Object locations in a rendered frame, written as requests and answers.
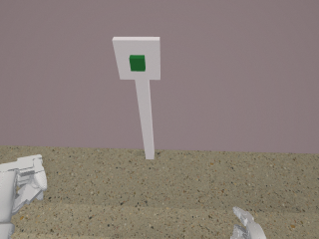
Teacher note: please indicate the robot left forearm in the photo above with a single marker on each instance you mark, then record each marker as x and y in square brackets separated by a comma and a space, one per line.
[6, 230]

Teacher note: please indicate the button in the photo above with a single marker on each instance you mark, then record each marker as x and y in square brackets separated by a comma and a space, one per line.
[137, 63]

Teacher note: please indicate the panel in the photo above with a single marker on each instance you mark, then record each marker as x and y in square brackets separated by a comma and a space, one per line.
[149, 47]

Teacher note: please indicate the robot left hand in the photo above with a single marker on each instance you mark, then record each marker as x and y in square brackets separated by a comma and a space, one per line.
[29, 175]

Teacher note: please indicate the robot right hand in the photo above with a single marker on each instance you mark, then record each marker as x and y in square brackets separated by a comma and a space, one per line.
[253, 230]

